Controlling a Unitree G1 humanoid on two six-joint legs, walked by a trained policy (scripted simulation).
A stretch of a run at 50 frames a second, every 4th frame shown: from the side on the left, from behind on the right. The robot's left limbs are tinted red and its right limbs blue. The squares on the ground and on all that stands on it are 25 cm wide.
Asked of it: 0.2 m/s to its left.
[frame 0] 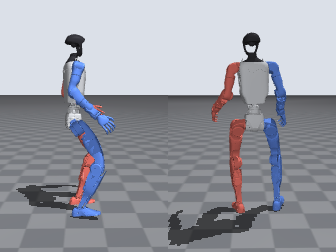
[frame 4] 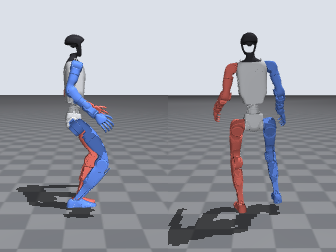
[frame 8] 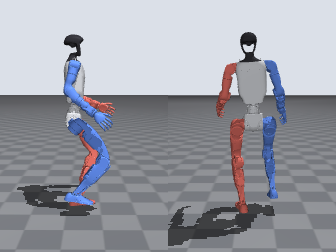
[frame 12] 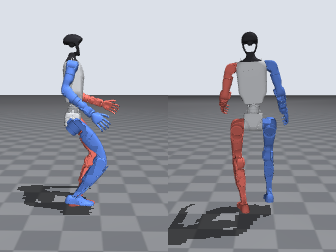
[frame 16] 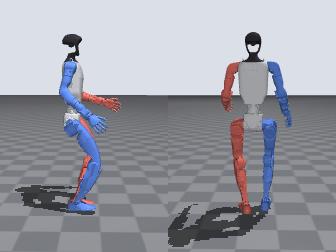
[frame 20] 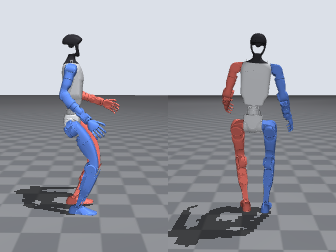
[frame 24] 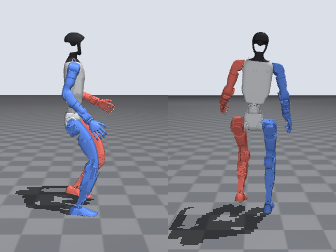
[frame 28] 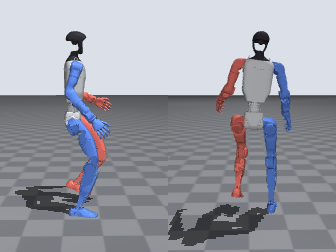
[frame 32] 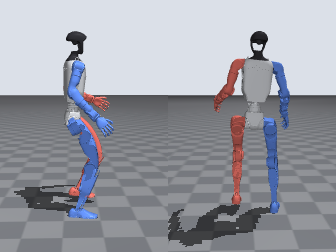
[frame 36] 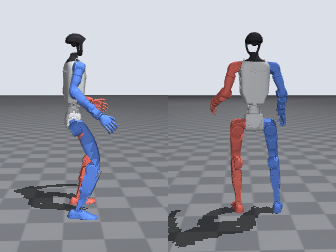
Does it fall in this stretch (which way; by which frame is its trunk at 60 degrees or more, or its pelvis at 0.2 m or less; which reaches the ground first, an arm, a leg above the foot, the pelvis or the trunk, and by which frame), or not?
no
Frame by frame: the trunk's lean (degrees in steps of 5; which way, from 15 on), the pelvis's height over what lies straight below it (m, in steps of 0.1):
0: 0, 0.7
4: 5, 0.7
8: 5, 0.7
12: 5, 0.7
16: 0, 0.7
20: 5, 0.7
24: 5, 0.7
28: 5, 0.8
32: 5, 0.8
36: 0, 0.7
